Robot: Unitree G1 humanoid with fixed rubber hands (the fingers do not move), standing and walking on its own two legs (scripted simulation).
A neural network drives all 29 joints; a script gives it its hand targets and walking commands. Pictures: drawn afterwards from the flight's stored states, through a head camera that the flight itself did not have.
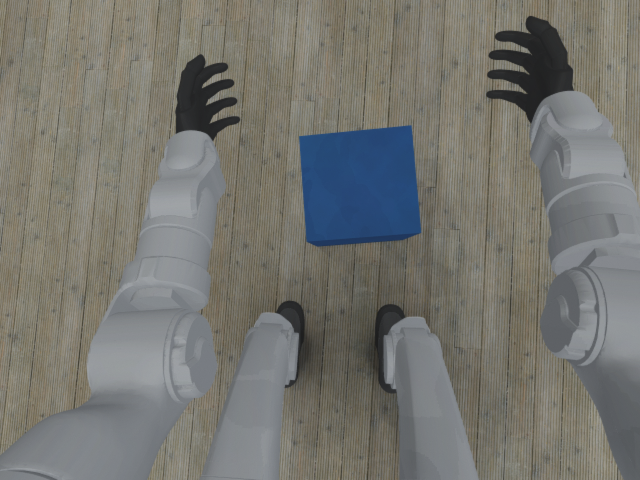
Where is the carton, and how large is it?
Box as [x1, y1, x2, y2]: [299, 125, 420, 246]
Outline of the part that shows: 411,125 299,136 306,240 308,242 318,246 403,239 420,232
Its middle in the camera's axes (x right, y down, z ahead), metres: +0.08 -0.09 +0.84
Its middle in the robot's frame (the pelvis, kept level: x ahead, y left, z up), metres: +0.48 -0.02 -0.51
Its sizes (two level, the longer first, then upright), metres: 0.210 0.200 0.250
